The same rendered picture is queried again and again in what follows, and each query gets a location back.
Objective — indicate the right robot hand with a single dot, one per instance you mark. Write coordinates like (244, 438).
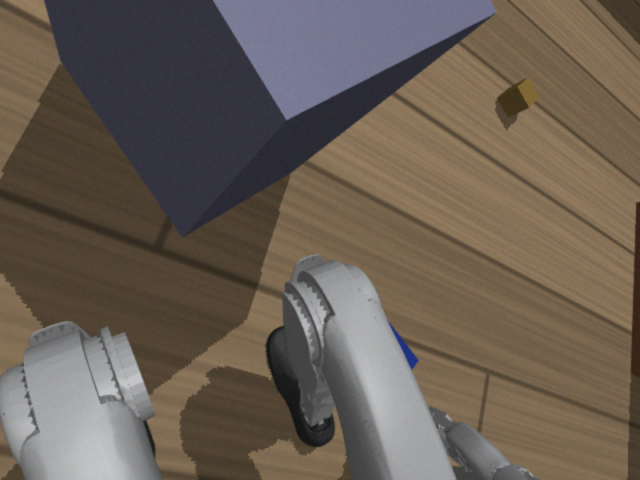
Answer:
(467, 447)

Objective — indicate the right robot foot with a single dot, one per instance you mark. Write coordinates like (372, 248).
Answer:
(287, 385)

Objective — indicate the right robot arm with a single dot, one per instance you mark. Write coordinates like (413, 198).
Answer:
(514, 472)

